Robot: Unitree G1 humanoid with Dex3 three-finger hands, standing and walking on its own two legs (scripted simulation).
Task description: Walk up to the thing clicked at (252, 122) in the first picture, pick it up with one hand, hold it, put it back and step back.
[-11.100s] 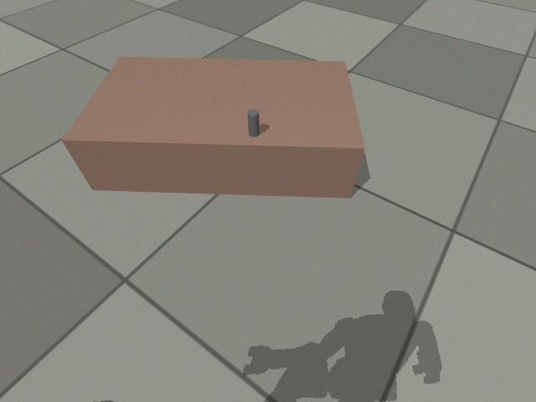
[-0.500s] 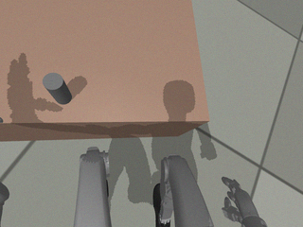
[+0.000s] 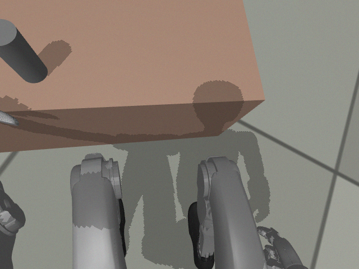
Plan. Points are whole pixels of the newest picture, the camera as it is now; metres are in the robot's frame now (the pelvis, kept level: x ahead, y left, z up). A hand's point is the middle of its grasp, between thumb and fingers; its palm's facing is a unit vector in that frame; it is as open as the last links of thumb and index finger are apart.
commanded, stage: close in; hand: left
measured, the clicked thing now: (19, 55) +0.48 +0.31 +0.03
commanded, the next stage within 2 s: close in 0.50 s
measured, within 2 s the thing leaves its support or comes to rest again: leaves its support in 1.68 s
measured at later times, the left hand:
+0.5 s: hand (11, 67) +0.46 +0.31 +0.03, palm faces +0.29 -0.96 +0.00, open 17.7 cm
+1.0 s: hand (11, 56) +0.47 +0.31 +0.03, palm faces +0.32 -0.95 +0.00, open 14.3 cm
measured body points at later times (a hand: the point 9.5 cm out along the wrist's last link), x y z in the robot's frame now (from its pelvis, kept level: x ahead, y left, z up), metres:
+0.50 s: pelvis +0.02 +0.00 +0.02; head +0.22 +0.05 +0.42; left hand +0.44 +0.36 +0.03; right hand +0.16 -0.26 -0.11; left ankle +0.12 +0.16 -0.32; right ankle +0.09 -0.12 -0.32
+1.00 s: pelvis +0.01 +0.00 +0.02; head +0.21 +0.05 +0.42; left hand +0.45 +0.36 +0.04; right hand +0.14 -0.27 -0.10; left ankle +0.12 +0.16 -0.32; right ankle +0.09 -0.12 -0.32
